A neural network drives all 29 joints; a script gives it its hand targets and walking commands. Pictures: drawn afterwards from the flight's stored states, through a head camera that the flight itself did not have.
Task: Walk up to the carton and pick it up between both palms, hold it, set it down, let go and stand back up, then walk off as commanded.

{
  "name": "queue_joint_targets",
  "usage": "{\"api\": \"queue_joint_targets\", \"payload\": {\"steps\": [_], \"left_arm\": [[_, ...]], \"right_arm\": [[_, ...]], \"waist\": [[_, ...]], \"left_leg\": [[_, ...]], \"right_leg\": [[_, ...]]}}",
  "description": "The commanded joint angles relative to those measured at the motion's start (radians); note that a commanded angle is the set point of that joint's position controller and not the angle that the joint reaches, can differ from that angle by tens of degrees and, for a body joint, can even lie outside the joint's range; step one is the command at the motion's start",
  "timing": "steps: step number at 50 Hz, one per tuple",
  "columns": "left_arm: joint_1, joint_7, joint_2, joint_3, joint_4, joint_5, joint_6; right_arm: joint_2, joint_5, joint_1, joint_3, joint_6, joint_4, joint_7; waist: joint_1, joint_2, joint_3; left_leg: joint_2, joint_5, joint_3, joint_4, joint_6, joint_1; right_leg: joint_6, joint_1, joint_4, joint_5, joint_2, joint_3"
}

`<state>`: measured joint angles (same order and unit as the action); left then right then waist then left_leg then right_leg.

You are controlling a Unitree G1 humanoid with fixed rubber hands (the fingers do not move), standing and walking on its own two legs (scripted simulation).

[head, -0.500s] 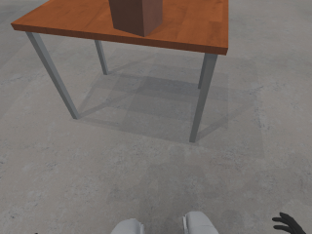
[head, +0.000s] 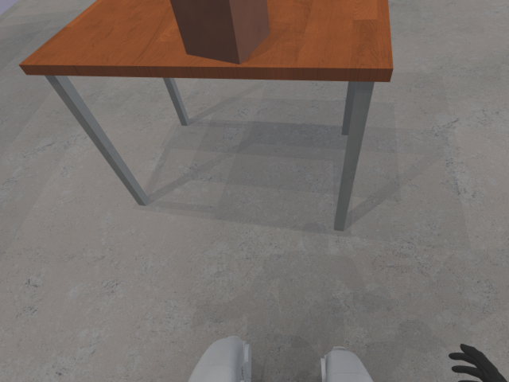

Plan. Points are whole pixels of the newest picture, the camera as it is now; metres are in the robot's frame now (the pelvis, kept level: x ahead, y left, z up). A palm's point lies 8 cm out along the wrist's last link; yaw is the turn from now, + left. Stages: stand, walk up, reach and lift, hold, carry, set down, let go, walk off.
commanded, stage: walk up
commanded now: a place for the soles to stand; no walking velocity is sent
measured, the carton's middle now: (220, 3) +0.92 +0.12 +0.16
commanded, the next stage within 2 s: none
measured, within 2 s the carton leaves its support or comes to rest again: neither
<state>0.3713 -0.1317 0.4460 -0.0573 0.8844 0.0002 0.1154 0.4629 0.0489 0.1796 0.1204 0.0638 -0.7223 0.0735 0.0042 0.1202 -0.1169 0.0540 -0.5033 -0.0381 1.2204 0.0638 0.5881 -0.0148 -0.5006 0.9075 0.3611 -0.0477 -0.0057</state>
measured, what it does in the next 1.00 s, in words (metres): steps to the left: left foot, then right foot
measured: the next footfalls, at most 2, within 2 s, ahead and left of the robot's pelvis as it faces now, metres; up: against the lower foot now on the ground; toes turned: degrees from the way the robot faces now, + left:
left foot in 0.18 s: +0.09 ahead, +0.23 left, +0.00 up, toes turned -1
right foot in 0.54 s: +0.10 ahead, -0.02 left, +0.00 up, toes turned -6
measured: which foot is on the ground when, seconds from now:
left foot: up 0.00-0.16, down 0.18-1.00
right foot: down 0.00-0.18, up 0.20-0.52, down 0.54-1.00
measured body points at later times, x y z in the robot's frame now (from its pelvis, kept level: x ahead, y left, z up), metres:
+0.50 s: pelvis +0.02 +0.13 -0.01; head +0.06 +0.12 +0.44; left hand +0.14 +0.46 -0.11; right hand +0.08 -0.23 -0.10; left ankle +0.05 +0.21 -0.69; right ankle +0.06 +0.00 -0.67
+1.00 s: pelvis +0.02 +0.13 +0.00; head +0.06 +0.12 +0.45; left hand +0.18 +0.45 -0.10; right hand +0.08 -0.23 -0.09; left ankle +0.05 +0.23 -0.69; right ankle +0.06 -0.01 -0.69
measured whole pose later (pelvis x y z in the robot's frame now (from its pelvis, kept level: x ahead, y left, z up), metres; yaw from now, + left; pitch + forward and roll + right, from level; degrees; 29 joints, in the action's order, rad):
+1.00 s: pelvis +0.02 +0.13 +0.00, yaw -8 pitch -2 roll +0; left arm 0.19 -0.05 0.45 -0.05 0.88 0.00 0.07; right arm 0.45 0.02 0.18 0.11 -0.02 -0.82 0.01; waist 0.03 0.00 -0.11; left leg 0.05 -0.49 -0.10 0.95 0.03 0.44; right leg 0.00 -0.51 0.93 0.40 0.01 -0.04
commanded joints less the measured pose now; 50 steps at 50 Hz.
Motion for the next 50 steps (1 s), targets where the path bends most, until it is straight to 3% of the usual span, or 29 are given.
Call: {"api": "queue_joint_targets", "payload": {"steps": [1,2,5,6,7,8,9,10,11,12,15,18,23,26,28,29,31,33,34,35,36,38,39,42,43,45,46,48,50], "left_arm": [[0.034,-0.021,0.373,-0.093,-0.06,0.046,0.016],[0.033,-0.015,0.415,-0.107,-0.063,0.054,0.011],[-0.053,-0.004,0.408,-0.101,-0.09,0.051,0.0],[-0.14,-0.001,0.367,-0.084,-0.094,0.047,-0.005],[-0.164,0.008,0.337,-0.064,-0.091,0.043,-0.017],[-0.187,0.003,0.189,-0.033,-0.112,0.046,-0.027],[-0.172,-0.007,0.14,-0.012,-0.106,0.008,-0.027],[-0.178,-0.001,0.182,-0.021,-0.083,0.007,-0.044],[-0.14,0.003,0.222,-0.042,-0.074,0.007,-0.049],[-0.108,0.0,0.292,-0.056,-0.036,0.013,-0.049],[0.044,0.018,0.295,-0.062,0.039,0.0,-0.036],[-0.087,0.048,0.257,-0.051,-0.021,0.017,-0.037],[-0.067,0.074,0.246,-0.044,-0.022,0.014,-0.023],[-0.024,0.067,0.232,-0.047,-0.011,0.018,0.0],[0.013,0.057,0.35,-0.08,-0.016,0.022,-0.008],[-0.013,0.051,0.375,-0.08,-0.041,0.012,-0.02],[-0.116,0.049,0.311,-0.05,-0.053,0.033,-0.026],[-0.213,0.06,0.279,-0.03,-0.048,0.028,-0.04],[-0.267,0.058,0.224,-0.025,-0.075,0.017,-0.051],[-0.276,0.063,0.226,-0.014,-0.073,0.02,-0.052],[-0.244,0.058,0.219,-0.025,-0.054,0.014,-0.054],[-0.192,0.077,0.245,-0.032,-0.03,0.013,-0.049],[-0.136,0.078,0.229,-0.03,-0.014,0.006,-0.043],[-0.109,0.084,0.234,-0.034,-0.008,0.012,-0.019],[-0.104,0.081,0.277,-0.045,-0.01,0.021,-0.011],[-0.123,0.074,0.33,-0.054,-0.027,0.02,-0.013],[-0.101,0.068,0.352,-0.055,-0.014,0.015,-0.02],[-0.207,0.065,0.304,-0.04,-0.026,0.028,-0.033],[-0.292,0.075,0.211,-0.015,-0.05,0.018,-0.047]], "right_arm": [[0.215,0.011,-0.066,0.063,0.004,0.115,-0.006],[0.226,0.0,-0.026,0.074,0.008,0.126,0.005],[0.224,-0.014,0.061,0.066,-0.019,0.057,0.003],[0.213,-0.019,0.13,0.084,-0.027,0.006,-0.005],[0.224,-0.017,0.267,0.09,-0.044,-0.031,-0.015],[0.273,-0.005,0.394,0.106,-0.051,-0.076,-0.028],[0.317,0.001,0.246,0.097,-0.06,-0.021,-0.045],[0.328,-0.014,0.1,0.083,-0.066,-0.006,-0.052],[0.371,-0.017,0.007,0.083,-0.066,0.025,-0.052],[0.358,-0.021,-0.039,0.091,-0.059,0.032,-0.061],[0.206,-0.016,-0.1,0.05,-0.062,0.027,-0.053],[0.217,-0.011,-0.004,0.044,-0.088,-0.004,-0.063],[0.234,-0.024,0.031,0.034,-0.109,-0.027,-0.081],[0.19,-0.027,-0.039,0.018,-0.098,-0.019,-0.077],[0.13,-0.059,-0.073,0.003,-0.089,0.012,-0.081],[0.159,-0.055,-0.077,0.014,-0.081,0.012,-0.085],[0.15,-0.038,-0.088,0.006,-0.079,-0.026,-0.08],[0.171,-0.032,0.034,0.021,-0.101,-0.062,-0.077],[0.223,-0.014,0.083,0.041,-0.111,-0.057,-0.078],[0.276,-0.015,0.078,0.046,-0.118,-0.075,-0.083],[0.268,-0.009,0.034,0.04,-0.122,-0.081,-0.088],[0.27,-0.023,-0.008,0.032,-0.12,-0.06,-0.094],[0.255,-0.018,-0.043,0.023,-0.117,-0.045,-0.092],[0.206,-0.028,-0.094,0.01,-0.11,-0.037,-0.084],[0.203,-0.033,-0.083,0.012,-0.111,-0.031,-0.084],[0.165,-0.043,-0.097,0.004,-0.093,-0.019,-0.086],[0.153,-0.047,-0.091,-0.002,-0.085,-0.034,-0.081],[0.158,-0.027,-0.048,0.002,-0.09,-0.074,-0.074],[0.211,-0.02,0.005,0.025,-0.105,-0.085,-0.072]], "waist": [[-0.01,-0.284,0.055],[-0.014,-0.399,0.085],[0.021,-0.409,0.071],[0.111,-0.412,0.101],[0.162,-0.24,0.162],[0.237,0.058,0.101],[0.181,0.204,0.012],[0.113,-0.03,-0.059],[0.079,-0.063,-0.025],[0.051,-0.056,-0.016],[-0.014,-0.029,-0.042],[0.039,-0.036,-0.029],[0.028,0.031,0.149],[-0.036,-0.017,0.191],[-0.059,-0.218,0.278],[-0.059,-0.254,0.314],[-0.027,-0.236,0.173],[0.059,-0.133,0.12],[0.12,0.032,0.136],[0.098,-0.01,0.102],[0.061,0.02,0.113],[0.032,-0.073,0.127],[-0.003,-0.009,0.119],[-0.032,-0.087,0.185],[-0.029,-0.12,0.234],[-0.037,-0.235,0.288],[-0.027,-0.3,0.298],[0.015,-0.211,0.192],[0.061,-0.081,0.141]], "left_leg": [[0.07,-0.034,0.17,-0.026,-0.039,0.117],[0.076,-0.055,0.154,-0.069,-0.039,0.074],[0.058,-0.027,0.105,-0.226,-0.074,-0.093],[0.059,0.044,0.135,-0.386,-0.041,-0.294],[-0.015,0.021,0.075,-0.493,-0.049,-0.473],[0.08,-0.239,0.287,-0.737,-0.054,-0.539],[0.237,-0.372,0.6,-0.938,-0.072,-0.339],[0.304,-0.432,0.69,-1.027,-0.05,-0.183],[0.36,-0.479,0.781,-1.065,-0.006,-0.192],[0.382,-0.548,0.771,-1.045,0.02,-0.209],[0.251,-0.225,0.375,-0.839,0.092,-0.17],[0.312,-0.1,0.474,-0.792,0.123,-0.235],[0.329,0.361,0.393,-0.621,0.112,-0.359],[0.183,0.545,0.083,-0.403,0.02,-0.232],[0.022,0.356,0.012,-0.088,-0.074,-0.072],[-0.021,0.022,0.083,-0.128,-0.09,-0.018],[-0.011,-0.198,0.114,-0.22,-0.045,-0.069],[0.061,-0.038,0.187,-0.508,-0.024,-0.259],[0.197,-0.057,0.352,-0.732,0.003,-0.388],[0.351,0.019,0.562,-0.811,0.088,-0.392],[0.368,0.247,0.535,-0.771,0.104,-0.422],[0.397,0.232,0.453,-0.73,0.18,-0.31],[0.331,0.295,0.357,-0.697,0.174,-0.264],[0.191,0.5,0.171,-0.501,0.042,-0.246],[0.119,0.548,0.068,-0.362,-0.024,-0.191],[0.002,0.135,0.056,-0.186,-0.053,-0.057],[-0.013,-0.099,0.093,-0.227,-0.051,-0.1],[0.004,-0.037,0.109,-0.383,-0.021,-0.232],[0.161,-0.059,0.313,-0.7,0.053,-0.353]], "right_leg": [[0.282,0.059,-0.382,0.127,-0.278,-0.537],[0.274,0.069,-0.385,0.32,-0.259,-0.507],[0.251,-0.071,-0.36,0.284,-0.214,-0.4],[0.207,-0.199,-0.254,0.161,-0.186,-0.35],[0.163,-0.291,-0.029,0.129,-0.089,-0.178],[0.108,-0.489,0.339,0.251,0.105,-0.054],[0.059,-0.552,0.514,0.239,0.129,-0.054],[0.056,-0.474,0.538,0.138,0.099,-0.161],[0.079,-0.443,0.538,0.125,0.078,-0.179],[0.065,-0.433,0.546,0.09,0.035,-0.146],[0.026,-0.253,0.423,0.049,0.009,-0.052],[0.045,-0.244,0.305,0.107,-0.001,-0.068],[0.069,-0.068,0.011,0.18,-0.016,-0.064],[0.103,0.18,-0.22,-0.128,0.044,-0.023],[0.252,0.295,-0.278,-0.462,-0.175,-0.496],[0.364,0.337,-0.317,-0.361,-0.275,-0.704],[0.347,0.157,-0.361,-0.155,-0.241,-0.686],[0.227,-0.075,-0.215,-0.134,-0.119,-0.44],[0.107,-0.231,0.032,-0.119,0.034,-0.182],[0.062,-0.281,0.131,0.055,0.094,-0.056],[0.051,-0.266,0.161,0.193,0.063,-0.063],[0.056,-0.14,0.172,0.194,0.011,-0.042],[0.064,-0.093,0.128,0.176,0.038,-0.029],[0.091,0.146,-0.176,-0.235,0.012,-0.066],[0.156,0.214,-0.165,-0.47,-0.049,-0.192],[0.293,0.284,-0.286,-0.413,-0.219,-0.579],[0.344,0.25,-0.313,-0.344,-0.259,-0.634],[0.282,0.023,-0.304,-0.146,-0.188,-0.521],[0.117,-0.143,-0.047,-0.077,0.007,-0.173]]}}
